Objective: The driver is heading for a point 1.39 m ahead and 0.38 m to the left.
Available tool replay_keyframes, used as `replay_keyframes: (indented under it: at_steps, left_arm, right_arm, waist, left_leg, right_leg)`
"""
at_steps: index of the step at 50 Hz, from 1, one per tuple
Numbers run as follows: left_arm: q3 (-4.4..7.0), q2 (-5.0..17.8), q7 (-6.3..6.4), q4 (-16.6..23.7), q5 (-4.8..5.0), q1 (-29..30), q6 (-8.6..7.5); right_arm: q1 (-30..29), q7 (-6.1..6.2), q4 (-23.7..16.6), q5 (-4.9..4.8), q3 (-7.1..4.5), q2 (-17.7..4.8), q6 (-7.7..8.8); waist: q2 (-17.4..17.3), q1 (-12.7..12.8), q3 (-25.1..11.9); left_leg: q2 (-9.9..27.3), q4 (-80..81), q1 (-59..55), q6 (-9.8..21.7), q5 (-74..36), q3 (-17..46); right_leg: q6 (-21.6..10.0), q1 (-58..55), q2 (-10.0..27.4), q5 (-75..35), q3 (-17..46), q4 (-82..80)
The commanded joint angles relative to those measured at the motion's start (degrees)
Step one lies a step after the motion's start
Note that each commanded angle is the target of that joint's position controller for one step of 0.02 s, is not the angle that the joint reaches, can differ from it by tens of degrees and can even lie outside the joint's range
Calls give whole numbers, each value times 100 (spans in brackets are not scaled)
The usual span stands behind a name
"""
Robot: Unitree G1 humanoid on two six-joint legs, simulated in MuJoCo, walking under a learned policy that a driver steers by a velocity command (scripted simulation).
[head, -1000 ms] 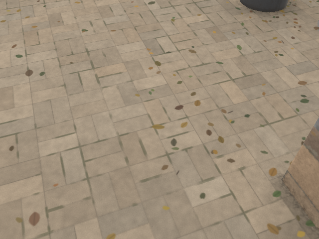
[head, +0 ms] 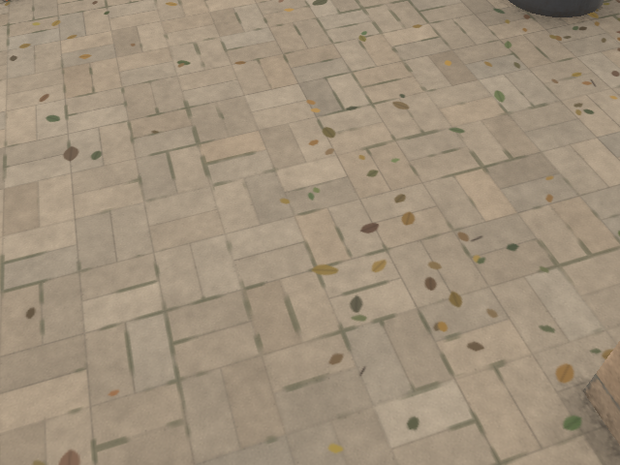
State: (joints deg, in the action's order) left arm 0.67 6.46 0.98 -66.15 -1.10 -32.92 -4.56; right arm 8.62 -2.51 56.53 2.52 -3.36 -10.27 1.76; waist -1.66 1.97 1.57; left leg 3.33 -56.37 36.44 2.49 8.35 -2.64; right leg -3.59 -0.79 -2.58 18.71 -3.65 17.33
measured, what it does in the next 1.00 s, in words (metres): walks ahead: left foot, then right foot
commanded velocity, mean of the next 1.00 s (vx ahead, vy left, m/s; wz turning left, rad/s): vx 0.48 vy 0.00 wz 0.11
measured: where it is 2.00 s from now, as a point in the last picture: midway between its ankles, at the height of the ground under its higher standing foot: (272, 254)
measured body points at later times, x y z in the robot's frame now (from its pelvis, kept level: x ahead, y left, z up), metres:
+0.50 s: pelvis +0.28 +0.05 +0.00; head +0.29 +0.05 +0.45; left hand +0.38 +0.28 -0.14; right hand +0.20 -0.18 -0.14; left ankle +0.23 +0.10 -0.74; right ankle +0.39 -0.11 -0.67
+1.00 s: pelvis +0.56 +0.00 +0.00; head +0.58 +0.00 +0.45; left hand +0.53 +0.25 -0.14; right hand +0.65 -0.24 -0.14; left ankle +0.58 +0.15 -0.65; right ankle +0.55 -0.06 -0.74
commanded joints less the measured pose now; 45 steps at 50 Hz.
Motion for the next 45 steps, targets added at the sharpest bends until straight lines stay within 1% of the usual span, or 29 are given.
replay_keyframes:
  at_steps: [1,4,6,7,8,9,10,11,12,13,14,15,17,19,22,26,31,33,34,35,36,37,38,39,40,41,42,43,45]
  left_arm:
    - [22,632,43,134,2,-276,-91]
    - [22,749,62,135,27,-312,-124]
    - [45,863,55,158,6,-152,-138]
    - [83,974,52,152,-8,-85,-148]
    - [119,1073,47,146,0,-27,-132]
    - [138,1092,18,145,31,-42,-131]
    - [70,712,-22,304,58,-231,-130]
    - [93,403,-119,330,247,-660,-135]
    - [187,806,-114,471,99,-7,-107]
    - [216,801,-120,666,26,636,-110]
    - [218,658,-119,706,-9,796,-120]
    - [235,559,-126,699,-91,813,-62]
    - [218,390,-180,657,-158,623,88]
    - [242,436,-200,783,-110,915,190]
    - [264,594,-240,1119,-77,1886,234]
    - [198,512,-282,1452,-22,2889,196]
    - [147,554,-287,1753,25,3715,145]
    - [175,654,-275,1823,27,3729,88]
    - [203,710,-247,1790,35,3504,51]
    - [249,796,-203,1656,39,3030,11]
    - [321,919,-153,1373,31,2149,-45]
    - [426,1186,-84,1116,-82,1159,-112]
    - [574,1787,-27,1092,-261,446,-124]
    - [595,1763,-107,1123,-131,739,-16]
    - [499,1387,-141,1239,-21,1386,17]
    - [399,1016,-158,1318,13,1858,-26]
    - [348,835,-151,1299,-7,2024,-72]
    - [297,679,-105,1201,6,1940,-114]
    - [276,654,-49,1085,24,1661,-195]
  right_arm:
    - [-984,-21,-560,-77,113,46,38]
    - [-1317,20,-724,-135,132,-78,74]
    - [-1064,68,-682,-137,94,-203,106]
    - [-610,125,-539,-159,45,-296,129]
    - [239,172,-261,-176,-25,-404,176]
    - [1135,221,32,-127,-125,-605,233]
    - [1965,251,130,10,-263,-1157,279]
    - [1975,185,130,-73,-337,-1426,182]
    - [1313,158,78,-170,-286,-1183,144]
    - [808,154,6,-189,-177,-765,185]
    - [570,144,11,-161,-108,-490,252]
    - [592,176,93,-160,-42,-281,314]
    - [843,220,225,-134,27,-158,402]
    - [1092,245,297,-147,23,-324,462]
    - [1489,275,348,-178,52,-438,445]
    - [1991,289,417,-187,129,-395,453]
    - [2526,357,605,-142,134,-512,455]
    - [2500,389,630,-102,120,-560,440]
    - [2394,399,612,-99,113,-597,441]
    - [2273,401,584,-97,92,-673,439]
    - [2143,377,555,-113,81,-713,425]
    - [2028,346,454,-179,104,-653,436]
    - [2366,282,233,-404,226,-119,438]
    - [2673,322,324,-412,102,-385,381]
    - [2192,339,244,-279,11,-642,328]
    - [1751,308,124,-231,22,-490,330]
    - [1617,282,95,-203,22,-318,291]
    - [1597,241,56,-109,-1,-266,214]
    - [1664,166,17,-63,-16,-121,71]
  waist:
    - [776,31,799]
    - [912,40,760]
    - [837,-182,629]
    - [822,-403,369]
    - [697,-761,-96]
    - [598,-1112,-565]
    - [-131,-1215,-1390]
    - [-1267,-911,-1920]
    - [-495,-722,-1016]
    - [-175,-611,-212]
    - [139,-384,165]
    - [56,-194,242]
    - [-53,6,161]
    - [-108,78,186]
    - [-104,-61,394]
    - [-161,-321,505]
    - [-235,-554,612]
    - [-247,-476,579]
    - [-267,-319,453]
    - [-321,-112,204]
    - [-220,252,-229]
    - [-74,640,-816]
    - [890,603,-1735]
    - [1145,374,-2061]
    - [525,136,-1157]
    - [281,46,-429]
    - [242,-106,-54]
    - [375,-234,101]
    - [448,-367,93]
  left_leg:
    - [-164,994,327,-17,-365,-272]
    - [-292,1681,-217,161,-370,-381]
    - [-433,1968,-831,355,-88,-407]
    - [-589,2093,-1382,454,110,-425]
    - [-766,2394,-2327,567,46,-495]
    - [-562,2611,-3567,670,68,-291]
    - [1024,2785,-4803,917,1241,1600]
    - [2112,4110,-5608,1697,2131,4693]
    - [1839,4381,-4947,1543,2751,4330]
    - [1645,4381,-4066,1372,2263,3364]
    - [1384,4512,-3246,1189,1230,2694]
    - [1127,4546,-2766,1029,612,2149]
    - [914,4626,-2397,948,-341,1576]
    - [816,4703,-2423,947,-845,1218]
    - [695,4883,-2701,885,-1068,955]
    - [539,4859,-3021,746,-1806,616]
    - [771,4660,-3951,810,-2492,571]
    - [892,4337,-4278,835,-3215,614]
    - [904,4009,-4328,812,-3936,606]
    - [868,3501,-4338,766,-4632,602]
    - [715,2596,-4158,695,-4780,513]
    - [506,1369,-3184,625,-3651,437]
    - [-177,-665,-1395,391,-791,71]
    - [-689,-1892,-526,393,1984,320]
    - [-270,-2018,-238,438,1495,587]
    - [-69,-1761,-238,418,1068,588]
    - [96,-1496,-387,411,858,579]
    - [195,-1315,-544,373,761,575]
    - [205,-1261,-641,312,598,497]
  right_leg:
    - [-705,397,1292,-2869,815,-710]
    - [-718,244,1405,-3238,712,-678]
    - [-663,84,1502,-4282,582,-241]
    - [-598,-28,1461,-5047,484,369]
    - [-531,13,1370,-5460,348,1344]
    - [-460,620,1171,-4787,202,2570]
    - [-365,1664,814,-2273,0,4402]
    - [-203,3324,-215,1045,274,6183]
    - [-320,4018,216,586,660,6377]
    - [-329,4144,460,94,561,6141]
    - [-310,3776,659,-257,584,5720]
    - [-257,3396,794,-336,615,5374]
    - [-135,2943,803,-408,547,5111]
    - [-57,3175,813,-602,456,4830]
    - [77,3863,868,-1260,280,4151]
    - [174,3873,714,-1964,7,2802]
    - [26,3800,466,-1853,-192,1754]
    - [-133,3597,380,-1451,-174,1530]
    - [-220,3218,254,-1195,-192,1418]
    - [-305,2620,85,-958,-211,1287]
    - [-416,1600,-40,-1102,-252,937]
    - [-599,38,493,-1182,259,854]
    - [-1058,-1715,2233,-469,2479,662]
    - [-1432,-1766,2878,-230,4040,-27]
    - [-1220,-885,2612,281,3309,-238]
    - [-1031,22,2374,137,2539,-546]
    - [-785,582,2119,-257,1946,-727]
    - [-629,940,1920,-693,1466,-801]
    - [-533,1101,1777,-1349,904,-848]
Keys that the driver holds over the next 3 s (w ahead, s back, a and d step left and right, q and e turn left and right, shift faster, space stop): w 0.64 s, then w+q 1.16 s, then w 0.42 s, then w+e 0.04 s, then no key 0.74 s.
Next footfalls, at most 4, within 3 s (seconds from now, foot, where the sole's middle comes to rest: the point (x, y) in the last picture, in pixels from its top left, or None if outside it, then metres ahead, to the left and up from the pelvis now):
0.18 left None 0.27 0.10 -0.78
0.74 right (373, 420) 0.59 -0.06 -0.78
1.28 left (283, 325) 0.83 0.15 -0.78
1.84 right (282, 213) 1.20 0.18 -0.78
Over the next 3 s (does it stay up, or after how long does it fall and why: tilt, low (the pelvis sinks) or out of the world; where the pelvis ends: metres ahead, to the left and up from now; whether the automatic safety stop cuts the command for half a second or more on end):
stays up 1.27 0.41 0.00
